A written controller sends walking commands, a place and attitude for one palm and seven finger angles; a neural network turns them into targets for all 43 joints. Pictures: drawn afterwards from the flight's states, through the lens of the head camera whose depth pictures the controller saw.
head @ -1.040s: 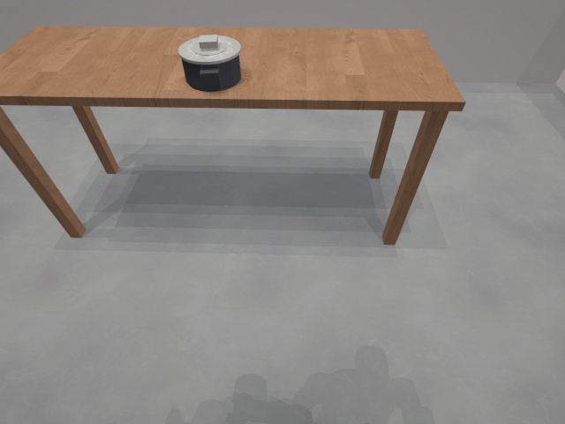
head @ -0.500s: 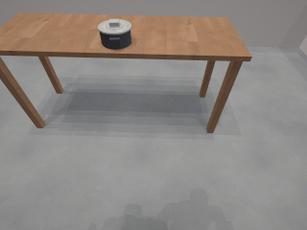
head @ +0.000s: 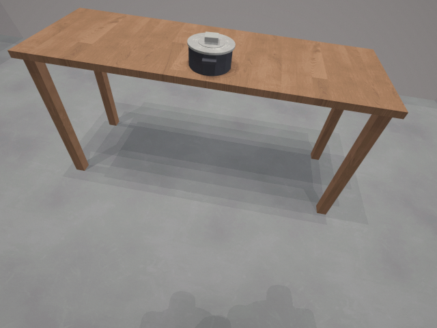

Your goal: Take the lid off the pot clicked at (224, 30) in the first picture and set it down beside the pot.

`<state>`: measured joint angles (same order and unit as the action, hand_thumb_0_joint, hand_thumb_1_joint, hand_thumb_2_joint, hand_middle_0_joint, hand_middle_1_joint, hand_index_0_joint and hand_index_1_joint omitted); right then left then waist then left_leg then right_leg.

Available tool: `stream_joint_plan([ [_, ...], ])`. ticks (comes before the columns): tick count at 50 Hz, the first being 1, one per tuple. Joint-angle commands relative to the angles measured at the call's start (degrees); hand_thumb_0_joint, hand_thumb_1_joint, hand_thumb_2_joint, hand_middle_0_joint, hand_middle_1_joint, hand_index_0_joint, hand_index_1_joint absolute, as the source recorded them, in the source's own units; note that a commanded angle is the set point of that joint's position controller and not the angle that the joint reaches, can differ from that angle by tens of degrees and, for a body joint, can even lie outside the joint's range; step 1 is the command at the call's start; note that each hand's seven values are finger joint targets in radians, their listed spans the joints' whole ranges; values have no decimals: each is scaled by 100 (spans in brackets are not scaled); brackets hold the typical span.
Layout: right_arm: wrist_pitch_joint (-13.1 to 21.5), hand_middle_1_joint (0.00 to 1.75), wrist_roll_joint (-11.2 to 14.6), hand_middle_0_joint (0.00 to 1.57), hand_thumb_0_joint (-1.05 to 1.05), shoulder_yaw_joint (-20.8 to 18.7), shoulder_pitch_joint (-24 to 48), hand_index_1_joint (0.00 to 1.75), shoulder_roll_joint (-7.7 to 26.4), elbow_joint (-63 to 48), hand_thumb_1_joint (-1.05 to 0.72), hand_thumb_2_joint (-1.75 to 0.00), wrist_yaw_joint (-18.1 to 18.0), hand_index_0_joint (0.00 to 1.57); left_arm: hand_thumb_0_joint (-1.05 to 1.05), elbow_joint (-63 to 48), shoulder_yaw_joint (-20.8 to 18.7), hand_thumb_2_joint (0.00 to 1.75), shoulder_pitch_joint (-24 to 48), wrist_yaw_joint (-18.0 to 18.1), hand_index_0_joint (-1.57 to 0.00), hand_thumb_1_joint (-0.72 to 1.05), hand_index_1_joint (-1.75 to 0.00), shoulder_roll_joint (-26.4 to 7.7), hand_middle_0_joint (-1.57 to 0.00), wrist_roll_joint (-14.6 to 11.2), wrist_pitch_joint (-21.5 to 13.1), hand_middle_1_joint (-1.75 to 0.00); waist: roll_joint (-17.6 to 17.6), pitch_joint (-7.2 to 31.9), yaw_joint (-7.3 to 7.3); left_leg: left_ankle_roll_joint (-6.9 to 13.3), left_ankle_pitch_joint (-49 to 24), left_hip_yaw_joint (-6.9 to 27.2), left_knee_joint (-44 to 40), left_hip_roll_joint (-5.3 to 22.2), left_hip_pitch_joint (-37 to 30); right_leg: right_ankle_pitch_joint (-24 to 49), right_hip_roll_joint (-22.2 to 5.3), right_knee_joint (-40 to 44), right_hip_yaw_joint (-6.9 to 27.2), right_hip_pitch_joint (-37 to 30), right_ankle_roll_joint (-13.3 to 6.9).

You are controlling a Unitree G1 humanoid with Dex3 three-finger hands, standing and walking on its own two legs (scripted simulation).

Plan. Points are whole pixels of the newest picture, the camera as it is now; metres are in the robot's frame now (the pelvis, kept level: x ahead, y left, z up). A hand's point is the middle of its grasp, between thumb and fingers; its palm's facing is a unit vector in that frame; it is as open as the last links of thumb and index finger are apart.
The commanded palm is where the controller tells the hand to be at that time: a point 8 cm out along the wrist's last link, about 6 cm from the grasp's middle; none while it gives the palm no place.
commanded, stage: walk to a spot facing it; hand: left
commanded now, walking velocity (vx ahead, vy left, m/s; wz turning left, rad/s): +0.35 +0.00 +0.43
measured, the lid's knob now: (211, 37) +1.06 +0.09 +0.07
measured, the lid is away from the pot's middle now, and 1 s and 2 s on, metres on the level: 0.00 0.00 0.00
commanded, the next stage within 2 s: turn to face it in 0.36 s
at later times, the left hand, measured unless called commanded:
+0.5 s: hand (125, 283) +0.25 +0.22 -0.17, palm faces +0.07 -0.98 -0.17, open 7.4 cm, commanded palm none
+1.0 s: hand (144, 246) +0.34 +0.20 -0.17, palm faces +0.08 -0.98 -0.21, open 7.4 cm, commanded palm none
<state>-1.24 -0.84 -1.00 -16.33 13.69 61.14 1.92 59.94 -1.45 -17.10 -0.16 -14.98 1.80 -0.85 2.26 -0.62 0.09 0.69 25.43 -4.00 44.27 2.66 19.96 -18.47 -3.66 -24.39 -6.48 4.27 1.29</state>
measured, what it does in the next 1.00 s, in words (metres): walks ahead: left foot, then right foot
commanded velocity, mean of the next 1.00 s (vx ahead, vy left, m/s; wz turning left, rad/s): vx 0.15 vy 0.00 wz -0.13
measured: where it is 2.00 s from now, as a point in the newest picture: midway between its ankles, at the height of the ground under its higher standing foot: (216, 268)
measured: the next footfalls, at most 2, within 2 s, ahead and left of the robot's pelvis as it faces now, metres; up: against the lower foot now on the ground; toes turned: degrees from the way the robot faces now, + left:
left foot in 0.06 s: +0.09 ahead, +0.12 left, +0.00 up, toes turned +8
right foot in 0.60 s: +0.40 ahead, -0.05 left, +0.00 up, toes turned -2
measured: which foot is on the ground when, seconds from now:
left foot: up 0.00-0.04, down 0.06-0.58, up 0.60-1.00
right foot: down 0.00-0.06, up 0.08-0.58, down 0.60-1.00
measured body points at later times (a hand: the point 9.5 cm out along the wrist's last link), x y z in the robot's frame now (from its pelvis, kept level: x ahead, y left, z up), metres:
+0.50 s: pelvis +0.18 +0.04 +0.00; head +0.20 +0.04 +0.45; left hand +0.24 +0.27 -0.15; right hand +0.12 -0.16 -0.16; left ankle +0.05 +0.12 -0.74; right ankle +0.34 -0.06 -0.70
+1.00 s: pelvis +0.31 +0.01 +0.00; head +0.32 +0.01 +0.45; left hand +0.33 +0.25 -0.15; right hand +0.39 -0.21 -0.15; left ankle +0.32 +0.15 -0.72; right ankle +0.36 -0.05 -0.74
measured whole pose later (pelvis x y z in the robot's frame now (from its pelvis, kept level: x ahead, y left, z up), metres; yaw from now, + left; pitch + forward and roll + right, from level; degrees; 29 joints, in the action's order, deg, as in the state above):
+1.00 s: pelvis +0.31 +0.01 +0.00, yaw -1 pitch +0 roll +0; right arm 0.2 -0.7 -1.7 -10.3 9.1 57.8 -1.5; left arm 59.1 -3.1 -16.0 0.7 -8.9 1.1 0.3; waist -0.9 -0.8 -1.8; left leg -1.4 21.1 -1.7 38.5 3.4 18.5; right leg -8.7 4.4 -24.5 -2.8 16.0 -5.6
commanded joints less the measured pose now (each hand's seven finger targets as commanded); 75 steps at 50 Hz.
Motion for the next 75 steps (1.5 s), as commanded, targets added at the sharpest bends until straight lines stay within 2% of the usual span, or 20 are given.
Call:
stream_joint_plan([
  [1, 278, 30, -8, 20, 0, -196, -803, 30, 499, -277, -90, -90, -24, 20, 0, -370, -339, 90, 274, 48, -20, 90, -30, -1071, -20, -41, -109, -30, -113, -219, 502, -4, -768, -415, -1387, -214, -1516, -392, -1026, -265, 77, 1445, -512],
  [2, 330, 30, -44, 20, 0, -334, -1537, 30, 915, -76, -90, -90, -88, 20, 0, -441, -262, 90, 233, -2, -20, 90, -30, -693, -20, -84, -78, -30, -1442, -70, 752, 242, 170, 840, -2191, 323, -2097, -417, -485, -2174, -337, 2139, -243],
  [3, 395, 30, -62, 20, 0, -471, -2059, 30, 1455, -36, -90, -90, -154, 20, 0, -764, -167, 90, 351, -51, -20, 90, -30, -261, -20, -96, -67, -30, -2822, -108, 812, 769, 618, 3490, -3312, 1759, -2333, -1809, 235, -3925, -256, 3609, 86],
  [4, 358, 30, -36, 20, 0, -456, -1984, 30, 1476, -57, -90, -90, -242, 20, 0, -900, -177, 90, 648, -23, -20, 90, -30, -315, -20, -52, -89, -30, -1911, -159, 729, 1092, 586, 4060, -3616, 2064, -2223, -1527, 53, -4535, 558, 4020, -63],
  [8, 550, 30, 15, 20, 0, -220, -741, 30, 526, -301, -90, -90, -296, 20, 0, -429, -223, 90, 256, -117, -20, 90, -30, -203, -20, 3, -109, -30, -550, -524, 32, 916, -321, 2248, -3619, 1266, -967, 303, -458, -4488, 694, 3337, -46],
  [11, 675, 30, 55, 20, 0, -204, -1031, 30, 356, -103, -90, -90, -336, 20, 0, -311, -181, 90, 52, -85, -20, 90, -30, -25, -20, -9, -69, -30, -541, -314, -6, 889, -2177, 1467, -3456, 1013, -1493, 620, -392, -4133, 549, 3357, 66],
  [23, 650, 30, -20, 20, 0, -163, -1586, 30, 44, 345, -90, -90, -434, 20, 0, -755, -180, 90, 1325, -65, -20, 90, -30, 296, -20, -89, -122, -30, -866, -910, 343, 835, -4447, 577, -3140, 1041, -2171, 922, -87, -1584, 63, 3210, -160],
  [27, 583, 30, 4, 20, 0, -227, -1236, 30, 305, 312, -90, -90, -468, 20, 0, -305, -250, 90, -142, 10, -20, 90, -30, 188, -20, -48, -200, -30, -758, -196, -288, 549, -5861, 203, -1515, 990, -2044, 1288, 387, -913, -126, 1238, -445],
  [28, 576, 30, 38, 20, 0, -231, -1179, 30, 281, 264, -90, -90, -439, 20, 0, -113, -328, 90, -838, 46, -20, 90, -30, -71, -20, -24, -252, -30, -413, 198, -585, 382, -5211, 144, -584, 786, -1461, 1791, 294, -639, 107, 126, -524],
  [30, 580, 30, 135, 20, 0, -194, -1736, 30, -126, 168, -90, -90, -418, 20, 0, 90, -509, 90, -1616, 127, -20, 90, -30, -860, -20, -73, -330, -30, 1213, 1368, -497, -37, 832, -82, 2961, -561, 294, 5231, -2215, -34, 3464, -1475, -1863],
  [31, 521, 30, 133, 20, 0, -196, -1437, 30, -86, 148, -90, -90, -472, 20, 0, -27, -469, 90, -1225, 176, -20, 90, -30, -736, -20, -148, -284, -30, 471, 1090, -456, 23, 875, 578, 3217, -199, 369, 4860, -2153, 181, 3229, -946, -2088],
  [37, 111, 30, -18, 20, 0, -101, -860, 30, -455, 4, -90, -90, -364, 20, 0, -461, -264, 90, 320, 246, -20, 90, -30, -29, -20, -53, -163, -30, 18, 46, 261, -180, -55, 301, 1594, 275, -278, 2559, -1035, 1011, 1506, 2008, -1332],
  [51, 303, 30, 16, 20, 0, -113, -399, 30, -103, -212, -90, -90, -375, 20, 0, -340, -339, 90, -47, 120, -20, 90, -30, -164, -20, -133, -12, -30, 130, 242, 59, -149, -927, 246, -2076, 48, -1432, 52, -438, 836, 1859, 1427, -867],
  [54, 290, 30, -104, 20, 0, -277, -723, 30, 593, -299, -90, -90, -374, 20, 0, -552, -275, 90, 130, 27, -20, 90, -30, 262, -20, -105, -63, -30, -1693, -551, 204, 858, 891, 2590, -3676, 1899, -1416, -705, 621, -1438, 400, 2945, -351],
  [59, 464, 30, -61, 20, 0, -155, -358, 30, 248, -388, -90, -90, -401, 20, 0, -444, -341, 90, 91, -104, -20, 90, -30, 191, -20, -8, -44, -30, -760, -721, -44, 894, -788, 1352, -3670, 1335, -1178, -119, 126, -3378, 666, 3136, -279],
  [65, 504, 30, -105, 20, 0, -218, -823, 30, 377, -121, -90, -90, -385, 20, 0, -665, -260, 90, 641, -149, -20, 90, -30, 339, -20, -58, -78, -30, -1137, -388, 199, 895, -2306, 616, -3160, 1258, -1638, -318, 14, -1736, 136, 2422, -177],
  [68, 445, 30, -72, 20, 0, -235, -751, 30, 370, -21, -90, -90, -363, 20, 0, -428, -315, 90, 39, -143, -20, 90, -30, 257, -20, -49, -145, -30, -817, -190, -113, 594, -1928, 326, -2290, 1006, -929, 434, 289, -487, -126, 784, -238],
  [69, 457, 30, -25, 20, 0, -214, -681, 30, 301, -21, -90, -90, -332, 20, 0, -190, -373, 90, -623, -111, -20, 90, -30, 14, -20, -26, -196, -30, -360, 97, -422, 357, -1498, -4, -1435, 665, -384, 646, 113, -202, 192, -245, -316],
  [71, 483, 30, 23, 20, 0, -143, -297, 30, -8, -397, -90, -90, -259, 20, 0, 121, -554, 90, -1744, 24, -20, 90, -30, -984, -20, -79, -266, -30, 1504, 513, -790, -8, 1079, -266, 1408, -64, 1633, 498, -2192, 1115, 3511, -1437, -1270],
  [75, 372, 30, -34, 20, 0, -216, -108, 30, -65, -237, -90, -90, -231, 20, 0, -108, -351, 90, -552, 132, -20, 90, -30, -231, -20, -101, -288, -30, 467, -292, -245, -54, -203, 370, 2195, 509, 1488, 1084, -1698, 1189, 2258, 253, -1317],
])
